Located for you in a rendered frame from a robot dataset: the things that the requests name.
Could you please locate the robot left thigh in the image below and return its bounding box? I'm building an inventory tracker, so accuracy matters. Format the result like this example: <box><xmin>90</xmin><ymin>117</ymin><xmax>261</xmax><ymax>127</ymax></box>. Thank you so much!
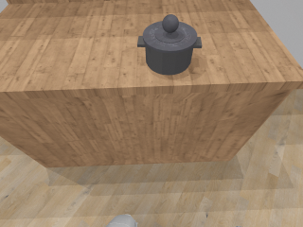
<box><xmin>106</xmin><ymin>215</ymin><xmax>137</xmax><ymax>227</ymax></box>

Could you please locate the table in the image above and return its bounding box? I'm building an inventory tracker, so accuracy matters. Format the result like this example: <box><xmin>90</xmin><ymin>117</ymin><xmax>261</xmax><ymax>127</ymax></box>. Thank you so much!
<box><xmin>0</xmin><ymin>0</ymin><xmax>303</xmax><ymax>168</ymax></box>

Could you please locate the lid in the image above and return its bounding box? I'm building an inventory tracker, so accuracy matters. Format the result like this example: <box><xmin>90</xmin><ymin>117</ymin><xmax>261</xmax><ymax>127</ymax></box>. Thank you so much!
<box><xmin>142</xmin><ymin>21</ymin><xmax>198</xmax><ymax>53</ymax></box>

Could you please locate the knob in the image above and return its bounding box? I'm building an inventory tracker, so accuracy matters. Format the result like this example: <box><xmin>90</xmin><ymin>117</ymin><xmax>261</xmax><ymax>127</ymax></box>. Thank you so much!
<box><xmin>162</xmin><ymin>14</ymin><xmax>179</xmax><ymax>33</ymax></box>

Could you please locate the pot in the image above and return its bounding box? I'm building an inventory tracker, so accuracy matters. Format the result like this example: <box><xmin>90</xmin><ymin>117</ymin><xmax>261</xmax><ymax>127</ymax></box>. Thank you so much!
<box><xmin>137</xmin><ymin>36</ymin><xmax>203</xmax><ymax>76</ymax></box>

